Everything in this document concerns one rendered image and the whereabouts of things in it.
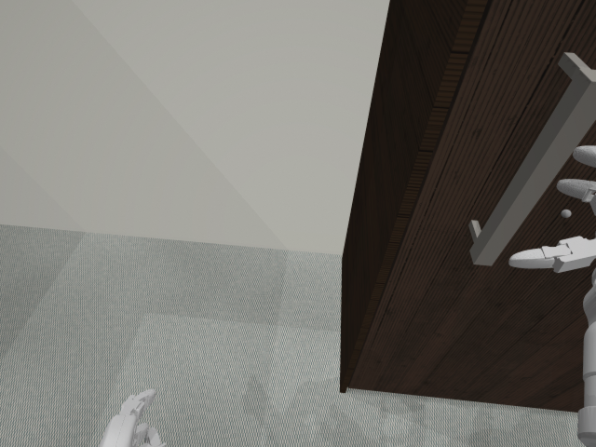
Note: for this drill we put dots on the robot right hand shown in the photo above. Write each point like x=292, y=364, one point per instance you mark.
x=571, y=253

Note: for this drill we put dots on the handle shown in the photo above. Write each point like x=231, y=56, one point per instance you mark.
x=566, y=127

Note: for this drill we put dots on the wardrobe door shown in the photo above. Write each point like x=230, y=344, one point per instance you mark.
x=445, y=327

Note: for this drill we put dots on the robot left hand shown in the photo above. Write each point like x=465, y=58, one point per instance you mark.
x=122, y=430

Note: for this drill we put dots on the right robot forearm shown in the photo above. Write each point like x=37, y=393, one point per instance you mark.
x=586, y=426

